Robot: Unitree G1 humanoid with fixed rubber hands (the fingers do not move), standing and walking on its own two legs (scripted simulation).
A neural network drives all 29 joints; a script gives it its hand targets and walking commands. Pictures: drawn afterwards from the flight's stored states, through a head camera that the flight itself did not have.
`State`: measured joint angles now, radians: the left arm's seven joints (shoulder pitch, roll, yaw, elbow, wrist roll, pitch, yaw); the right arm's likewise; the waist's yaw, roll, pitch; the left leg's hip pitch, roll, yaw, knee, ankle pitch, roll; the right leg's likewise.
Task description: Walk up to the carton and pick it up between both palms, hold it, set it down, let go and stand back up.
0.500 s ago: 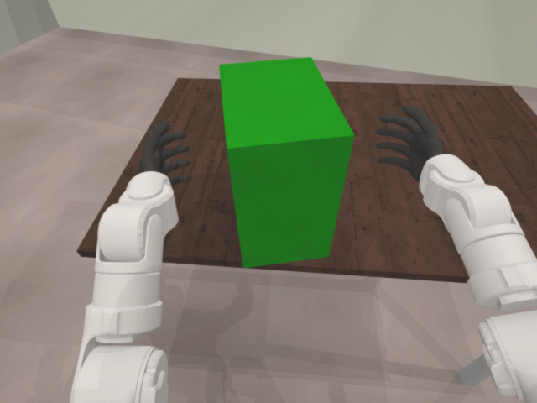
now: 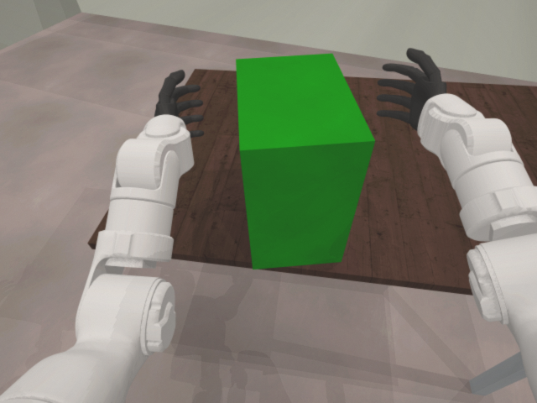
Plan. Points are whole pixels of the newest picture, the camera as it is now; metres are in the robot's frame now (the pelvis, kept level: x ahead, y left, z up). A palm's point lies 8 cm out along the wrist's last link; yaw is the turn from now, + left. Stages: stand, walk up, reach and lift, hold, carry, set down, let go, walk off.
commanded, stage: reach and lift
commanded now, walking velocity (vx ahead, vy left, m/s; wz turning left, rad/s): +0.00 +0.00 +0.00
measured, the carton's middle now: (291, 165) +0.47 +0.03 +0.09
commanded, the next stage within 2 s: none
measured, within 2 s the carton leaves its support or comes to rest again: neither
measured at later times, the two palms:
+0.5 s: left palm (178, 133) +0.42 +0.19 +0.18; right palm (405, 120) +0.47 -0.14 +0.19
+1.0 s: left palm (195, 162) +0.43 +0.18 +0.13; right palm (392, 160) +0.47 -0.14 +0.12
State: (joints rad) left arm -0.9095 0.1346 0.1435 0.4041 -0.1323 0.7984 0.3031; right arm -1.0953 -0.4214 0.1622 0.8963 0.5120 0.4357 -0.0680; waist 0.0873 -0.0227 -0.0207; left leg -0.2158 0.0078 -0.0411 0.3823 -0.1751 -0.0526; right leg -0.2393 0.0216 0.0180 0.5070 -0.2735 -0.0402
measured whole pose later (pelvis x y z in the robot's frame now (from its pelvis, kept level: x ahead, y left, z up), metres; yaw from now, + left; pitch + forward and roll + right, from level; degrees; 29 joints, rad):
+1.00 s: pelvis +0.00 -0.01 +0.00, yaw +0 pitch +10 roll +2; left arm -0.93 0.10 0.16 0.83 -0.13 0.27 0.22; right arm -0.99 -0.28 0.10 1.04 0.40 0.12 -0.08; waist 0.11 -0.02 -0.08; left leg -0.42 0.02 -0.04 0.38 -0.14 -0.06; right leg -0.45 0.04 0.02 0.51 -0.24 -0.05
